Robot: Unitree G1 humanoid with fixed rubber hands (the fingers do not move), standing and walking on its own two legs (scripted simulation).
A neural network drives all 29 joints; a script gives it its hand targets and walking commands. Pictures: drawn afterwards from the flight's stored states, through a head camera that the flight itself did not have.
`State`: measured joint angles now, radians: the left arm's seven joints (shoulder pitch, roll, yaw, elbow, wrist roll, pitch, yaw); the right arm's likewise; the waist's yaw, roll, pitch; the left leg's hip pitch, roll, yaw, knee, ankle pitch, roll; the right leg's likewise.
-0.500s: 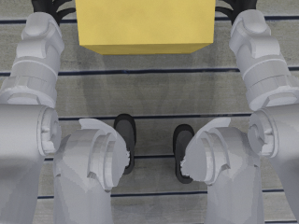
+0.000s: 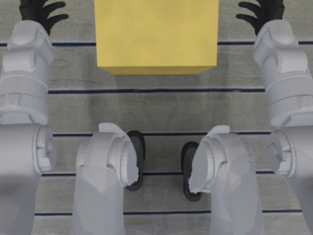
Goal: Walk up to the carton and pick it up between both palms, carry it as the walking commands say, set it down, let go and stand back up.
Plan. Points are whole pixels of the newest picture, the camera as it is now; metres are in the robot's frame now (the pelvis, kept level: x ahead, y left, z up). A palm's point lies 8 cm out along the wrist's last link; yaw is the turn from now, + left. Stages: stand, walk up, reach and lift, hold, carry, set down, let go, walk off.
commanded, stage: set down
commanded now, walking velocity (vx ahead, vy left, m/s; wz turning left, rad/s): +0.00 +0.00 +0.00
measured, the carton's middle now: (156, 35) +0.55 +0.05 -0.27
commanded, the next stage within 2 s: let go in 1.20 s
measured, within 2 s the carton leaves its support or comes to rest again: neither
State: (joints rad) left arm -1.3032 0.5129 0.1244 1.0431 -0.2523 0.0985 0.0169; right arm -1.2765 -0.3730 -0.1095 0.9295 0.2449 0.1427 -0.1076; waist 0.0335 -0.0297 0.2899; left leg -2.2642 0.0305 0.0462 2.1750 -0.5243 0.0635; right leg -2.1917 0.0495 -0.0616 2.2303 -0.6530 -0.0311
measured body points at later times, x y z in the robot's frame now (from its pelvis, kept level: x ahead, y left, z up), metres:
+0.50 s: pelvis +0.01 +0.00 +0.12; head +0.33 +0.03 +0.43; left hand +0.54 +0.28 +0.01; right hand +0.56 -0.18 +0.01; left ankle +0.12 +0.10 -0.34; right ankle +0.10 -0.10 -0.34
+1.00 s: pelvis +0.03 +0.01 +0.26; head +0.32 +0.03 +0.60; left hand +0.53 +0.29 +0.17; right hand +0.55 -0.19 +0.17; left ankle +0.12 +0.10 -0.34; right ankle +0.09 -0.10 -0.34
